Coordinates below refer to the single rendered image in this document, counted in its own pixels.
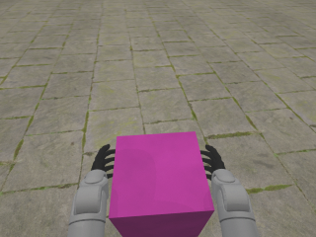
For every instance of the carton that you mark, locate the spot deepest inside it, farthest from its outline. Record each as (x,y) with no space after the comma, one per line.
(159,186)

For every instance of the right robot hand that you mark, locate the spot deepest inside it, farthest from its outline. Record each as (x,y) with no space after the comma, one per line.
(215,160)

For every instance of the robot left forearm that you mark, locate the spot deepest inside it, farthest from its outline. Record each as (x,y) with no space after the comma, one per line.
(89,206)

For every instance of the robot right forearm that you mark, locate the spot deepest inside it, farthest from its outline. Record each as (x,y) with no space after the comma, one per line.
(235,211)

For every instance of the left robot hand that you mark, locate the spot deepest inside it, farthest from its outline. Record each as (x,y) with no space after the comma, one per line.
(100,161)

